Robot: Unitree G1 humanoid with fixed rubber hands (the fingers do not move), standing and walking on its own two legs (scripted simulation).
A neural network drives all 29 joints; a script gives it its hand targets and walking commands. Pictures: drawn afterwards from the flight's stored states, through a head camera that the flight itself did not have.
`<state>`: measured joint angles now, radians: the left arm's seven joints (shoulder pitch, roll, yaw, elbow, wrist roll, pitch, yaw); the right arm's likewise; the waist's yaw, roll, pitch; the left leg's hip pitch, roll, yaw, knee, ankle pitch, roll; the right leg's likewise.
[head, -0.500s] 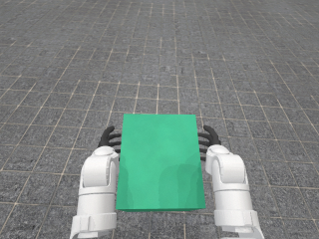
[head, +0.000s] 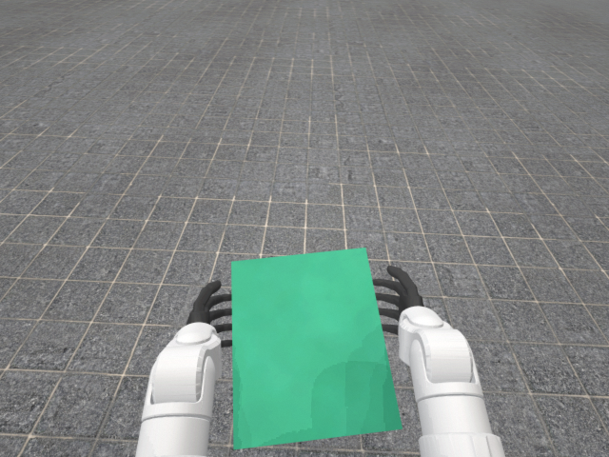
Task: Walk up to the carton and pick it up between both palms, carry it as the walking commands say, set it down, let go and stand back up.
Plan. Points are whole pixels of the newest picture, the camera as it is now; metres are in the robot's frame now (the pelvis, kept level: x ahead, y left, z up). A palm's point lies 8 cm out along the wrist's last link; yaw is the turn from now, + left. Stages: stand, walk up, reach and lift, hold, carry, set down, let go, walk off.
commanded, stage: carry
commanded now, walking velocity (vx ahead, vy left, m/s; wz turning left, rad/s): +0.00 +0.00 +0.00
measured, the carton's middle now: (308, 350) +0.29 -0.01 -0.03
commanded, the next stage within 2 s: hold in 1.94 s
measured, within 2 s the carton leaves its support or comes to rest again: neither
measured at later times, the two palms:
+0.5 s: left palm (203, 365) +0.24 +0.13 +0.04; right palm (421, 356) +0.24 -0.15 +0.04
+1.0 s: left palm (207, 381) +0.22 +0.12 +0.03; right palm (430, 377) +0.22 -0.15 +0.04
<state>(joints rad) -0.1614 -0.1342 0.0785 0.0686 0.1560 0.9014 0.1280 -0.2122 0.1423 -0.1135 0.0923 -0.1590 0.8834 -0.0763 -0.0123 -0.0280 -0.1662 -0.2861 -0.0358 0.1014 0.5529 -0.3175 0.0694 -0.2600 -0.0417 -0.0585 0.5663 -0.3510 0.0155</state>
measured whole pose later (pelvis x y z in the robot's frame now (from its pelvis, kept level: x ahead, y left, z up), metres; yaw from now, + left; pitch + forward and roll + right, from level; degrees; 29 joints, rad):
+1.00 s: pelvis -0.06 -0.01 +0.00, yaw +0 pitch +1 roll +0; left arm -0.19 -0.14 0.10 0.15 0.16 0.81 0.12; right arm -0.16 0.13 -0.10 0.12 -0.16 0.79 -0.08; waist 0.00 0.00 -0.08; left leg -0.34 0.00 0.11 0.51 -0.20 0.06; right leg -0.32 -0.02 -0.07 0.53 -0.24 -0.01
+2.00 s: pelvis -0.08 -0.01 +0.00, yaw +0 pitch +0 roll +0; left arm -0.23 -0.15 0.12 0.24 0.20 0.73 0.10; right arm -0.19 0.14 -0.14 0.18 -0.20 0.73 -0.06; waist 0.00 0.00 -0.03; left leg -0.34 0.00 0.11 0.51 -0.18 0.06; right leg -0.31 -0.02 -0.08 0.51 -0.21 -0.01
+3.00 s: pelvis -0.06 -0.04 +0.00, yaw -1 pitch +3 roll +0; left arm -0.40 -0.19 0.36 0.54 0.36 0.44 0.04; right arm -0.39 0.19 -0.35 0.56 -0.30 0.41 -0.07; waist 0.02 -0.02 0.01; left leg -0.40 -0.05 -0.05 0.59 -0.23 0.02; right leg -0.38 0.08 0.03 0.59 -0.26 -0.05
